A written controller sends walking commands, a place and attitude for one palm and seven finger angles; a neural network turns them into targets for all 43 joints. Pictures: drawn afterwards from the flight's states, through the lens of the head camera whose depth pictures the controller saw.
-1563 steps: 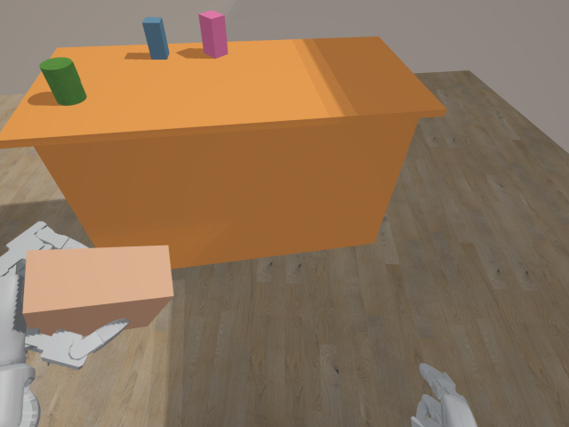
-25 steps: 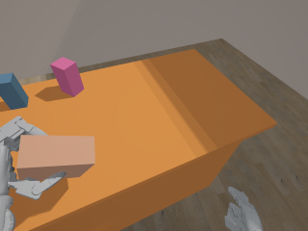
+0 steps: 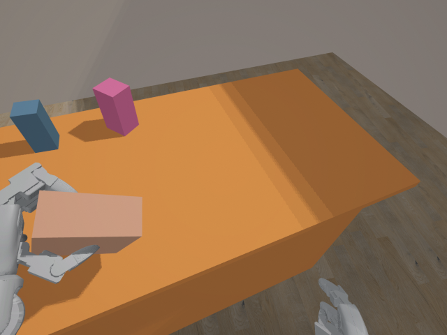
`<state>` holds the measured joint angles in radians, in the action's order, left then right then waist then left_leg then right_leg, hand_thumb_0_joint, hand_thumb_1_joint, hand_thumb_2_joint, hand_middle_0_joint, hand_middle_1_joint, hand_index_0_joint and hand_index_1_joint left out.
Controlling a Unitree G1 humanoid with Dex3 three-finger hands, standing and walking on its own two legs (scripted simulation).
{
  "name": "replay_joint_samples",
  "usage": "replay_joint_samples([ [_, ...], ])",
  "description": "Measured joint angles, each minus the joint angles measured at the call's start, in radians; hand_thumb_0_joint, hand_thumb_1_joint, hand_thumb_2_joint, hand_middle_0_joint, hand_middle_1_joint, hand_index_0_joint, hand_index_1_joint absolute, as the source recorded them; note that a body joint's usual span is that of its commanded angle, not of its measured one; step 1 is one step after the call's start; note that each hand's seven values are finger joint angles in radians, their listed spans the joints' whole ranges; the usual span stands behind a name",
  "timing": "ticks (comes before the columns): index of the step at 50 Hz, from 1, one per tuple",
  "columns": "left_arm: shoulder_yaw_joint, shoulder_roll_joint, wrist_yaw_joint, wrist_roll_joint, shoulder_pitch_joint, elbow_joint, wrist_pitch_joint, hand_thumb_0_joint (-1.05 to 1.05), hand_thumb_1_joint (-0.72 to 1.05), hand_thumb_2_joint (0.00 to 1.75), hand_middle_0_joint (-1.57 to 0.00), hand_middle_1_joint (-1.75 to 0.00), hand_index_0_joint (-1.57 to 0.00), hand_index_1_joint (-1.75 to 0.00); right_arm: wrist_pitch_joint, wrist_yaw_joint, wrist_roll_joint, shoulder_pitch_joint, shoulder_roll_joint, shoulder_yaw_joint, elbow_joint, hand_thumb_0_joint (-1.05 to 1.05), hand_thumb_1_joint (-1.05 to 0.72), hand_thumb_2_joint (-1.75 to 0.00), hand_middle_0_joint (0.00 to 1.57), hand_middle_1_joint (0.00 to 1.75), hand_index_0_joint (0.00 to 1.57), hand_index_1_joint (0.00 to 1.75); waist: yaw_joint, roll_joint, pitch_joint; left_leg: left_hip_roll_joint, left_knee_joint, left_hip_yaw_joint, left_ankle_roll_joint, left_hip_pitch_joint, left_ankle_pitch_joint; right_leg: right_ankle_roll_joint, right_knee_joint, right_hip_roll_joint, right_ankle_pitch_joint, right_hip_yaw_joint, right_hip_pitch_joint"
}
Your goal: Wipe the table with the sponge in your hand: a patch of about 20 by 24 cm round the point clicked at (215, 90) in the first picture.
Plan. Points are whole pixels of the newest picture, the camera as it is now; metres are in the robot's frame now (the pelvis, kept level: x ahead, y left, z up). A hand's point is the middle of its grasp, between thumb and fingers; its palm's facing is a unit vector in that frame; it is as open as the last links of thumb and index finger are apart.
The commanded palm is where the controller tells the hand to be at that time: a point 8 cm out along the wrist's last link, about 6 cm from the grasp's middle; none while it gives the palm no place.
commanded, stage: look again from close up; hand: left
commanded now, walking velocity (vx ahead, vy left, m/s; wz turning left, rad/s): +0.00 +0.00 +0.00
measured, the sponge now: (100, 227) +0.23 +0.21 +0.11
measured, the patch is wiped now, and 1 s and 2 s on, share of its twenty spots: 0.00 0.00 0.00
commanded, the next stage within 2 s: come to a stop and stand still in 0.32 s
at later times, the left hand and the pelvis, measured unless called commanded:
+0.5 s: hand (83, 218) +0.23 +0.22 +0.15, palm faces +0.35 -0.85 -0.39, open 9.9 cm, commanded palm +0.17 +0.25 +0.17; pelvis +0.01 -0.03 +0.00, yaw +0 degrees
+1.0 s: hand (83, 229) +0.22 +0.22 +0.13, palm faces +0.25 -0.88 -0.40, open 9.9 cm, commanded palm +0.17 +0.27 +0.17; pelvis +0.00 -0.01 +0.00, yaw -1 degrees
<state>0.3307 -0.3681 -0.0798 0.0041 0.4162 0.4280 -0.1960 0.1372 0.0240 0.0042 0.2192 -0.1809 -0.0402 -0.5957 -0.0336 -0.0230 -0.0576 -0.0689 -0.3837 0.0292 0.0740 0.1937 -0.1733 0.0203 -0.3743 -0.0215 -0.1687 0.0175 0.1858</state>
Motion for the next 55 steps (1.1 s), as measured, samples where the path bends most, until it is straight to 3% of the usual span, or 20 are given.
replay_joint_samples([
  [12, 0.002, -0.003, -0.006, 0.020, 0.021, 0.040, -0.005, 0.00, -0.51, 1.05, -0.77, -1.37, -0.77, -1.37, -0.005, 0.008, 0.009, -0.023, -0.036, 0.032, 0.010, 0.01, -0.90, -0.90, 0.20, 0.30, 0.20, 0.30, 0.012, 0.008, 0.002, 0.026, -0.035, -0.011, -0.018, 0.010, -0.028, -0.020, -0.002, 0.026, -0.013, 0.011, -0.005],
  [32, -0.015, 0.007, -0.016, 0.035, 0.028, 0.028, 0.036, 0.00, -0.51, 1.05, -0.77, -1.37, -0.77, -1.37, -0.024, 0.018, 0.015, -0.035, -0.032, 0.024, 0.009, 0.01, -0.90, -0.90, 0.20, 0.30, 0.20, 0.30, 0.010, 0.025, 0.020, 0.048, -0.038, -0.012, -0.033, 0.014, -0.033, -0.036, 0.015, 0.048, -0.005, 0.011, -0.007],
  [34, -0.009, 0.000, -0.017, 0.036, 0.034, 0.031, 0.035, 0.00, -0.51, 1.05, -0.77, -1.37, -0.77, -1.37, -0.027, 0.019, 0.015, -0.035, -0.030, 0.022, 0.009, 0.01, -0.90, -0.90, 0.20, 0.30, 0.20, 0.30, 0.012, 0.023, 0.022, 0.047, -0.035, -0.010, -0.032, 0.013, -0.031, -0.035, 0.014, 0.047, -0.004, 0.008, -0.006],
  [36, 0.025, -0.083, 0.028, -0.019, -0.083, -0.018, 0.005, 0.00, -0.51, 1.06, -0.77, -1.37, -0.77, -1.37, -0.003, 0.023, 0.000, -0.010, -0.027, 0.031, 0.016, 0.01, -0.90, -0.90, 0.20, 0.30, 0.20, 0.30, -0.019, 0.014, 0.014, 0.050, -0.062, -0.019, -0.033, 0.046, -0.034, -0.035, 0.002, 0.051, -0.004, 0.019, 0.017],
  [38, 0.084, -0.130, 0.022, 0.000, -0.173, -0.096, -0.037, 0.00, -0.51, 1.06, -0.77, -1.36, -0.77, -1.36, 0.003, 0.010, -0.001, -0.021, -0.022, 0.023, 0.001, 0.01, -0.90, -0.90, 0.20, 0.30, 0.20, 0.30, -0.029, 0.002, 0.001, 0.054, -0.069, -0.015, -0.036, 0.058, -0.032, -0.040, -0.007, 0.053, 0.000, 0.015, 0.032],
  [41, 0.126, -0.085, -0.007, 0.035, -0.175, -0.116, -0.032, 0.00, -0.51, 1.06, -0.77, -1.37, -0.77, -1.37, 0.015, -0.016, 0.005, -0.024, -0.030, 0.025, 0.011, 0.01, -0.90, -0.90, 0.20, 0.30, 0.20, 0.30, -0.009, 0.014, -0.007, 0.048, -0.070, 0.004, -0.028, 0.057, -0.031, -0.033, -0.024, 0.047, 0.000, -0.003, 0.043],
  [46, 0.003, 0.021, 0.002, 0.036, 0.000, -0.007, -0.043, 0.00, -0.51, 1.06, -0.76, -1.38, -0.76, -1.38, 0.026, -0.027, 0.010, 0.001, -0.039, 0.034, 0.012, 0.01, -0.90, -0.90, 0.20, 0.30, 0.20, 0.30, 0.016, 0.032, 0.008, 0.026, -0.067, 0.023, -0.006, 0.045, -0.038, -0.010, -0.053, 0.025, -0.021, -0.022, 0.048],
  [50, -0.040, -0.002, 0.025, 0.023, 0.063, 0.010, -0.053, 0.00, -0.51, 1.06, -0.76, -1.37, -0.77, -1.37, 0.015, -0.007, 0.009, 0.018, -0.013, 0.020, -0.004, 0.01, -0.90, -0.90, 0.20, 0.30, 0.20, 0.30, 0.014, -0.002, 0.012, 0.021, -0.068, 0.016, -0.003, 0.042, -0.042, -0.007, -0.053, 0.020, -0.028, -0.015, 0.041],
  [55, 0.026, -0.043, 0.010, 0.018, -0.016, -0.022, -0.047, 0.00, -0.51, 1.06, -0.77, -1.37, -0.77, -1.37, 0.029, 0.009, 0.007, 0.020, 0.003, 0.005, -0.004, 0.01, -0.90, -0.90, 0.20, 0.30, 0.20, 0.30, -0.004, -0.038, -0.011, 0.019, -0.079, -0.001, -0.003, 0.046, -0.045, -0.009, -0.053, 0.018, -0.031, 0.002, 0.035],
])
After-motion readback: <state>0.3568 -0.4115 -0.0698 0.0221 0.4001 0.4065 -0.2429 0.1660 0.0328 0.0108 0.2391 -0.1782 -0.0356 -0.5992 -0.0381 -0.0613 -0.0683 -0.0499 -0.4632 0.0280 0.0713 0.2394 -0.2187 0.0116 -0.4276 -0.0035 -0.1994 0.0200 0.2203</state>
